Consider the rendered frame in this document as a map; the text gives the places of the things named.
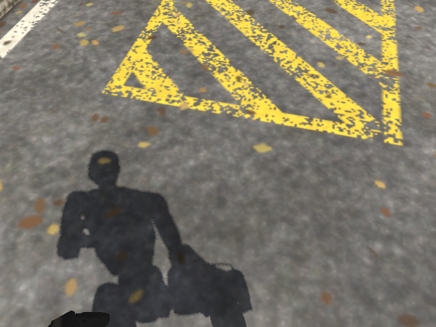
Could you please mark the left robot hand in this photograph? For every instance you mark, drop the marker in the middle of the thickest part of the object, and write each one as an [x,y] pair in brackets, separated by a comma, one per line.
[85,319]

